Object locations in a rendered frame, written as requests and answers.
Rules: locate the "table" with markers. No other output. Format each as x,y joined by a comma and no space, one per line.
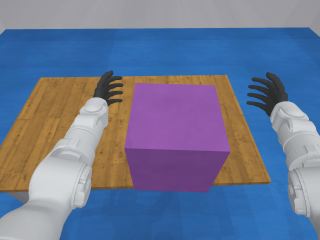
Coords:
55,102

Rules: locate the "robot right hand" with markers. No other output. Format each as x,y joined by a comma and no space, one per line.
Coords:
275,93

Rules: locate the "carton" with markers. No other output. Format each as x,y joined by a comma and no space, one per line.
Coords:
176,138

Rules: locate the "right robot forearm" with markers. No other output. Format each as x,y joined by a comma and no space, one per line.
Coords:
297,135

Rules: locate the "robot left hand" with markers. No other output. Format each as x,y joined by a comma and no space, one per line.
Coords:
103,88

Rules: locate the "left robot upper arm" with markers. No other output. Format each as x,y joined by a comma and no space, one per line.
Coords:
59,186

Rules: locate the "left robot forearm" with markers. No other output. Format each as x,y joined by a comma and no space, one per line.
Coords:
83,136

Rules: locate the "right robot upper arm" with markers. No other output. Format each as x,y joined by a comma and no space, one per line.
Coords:
304,193

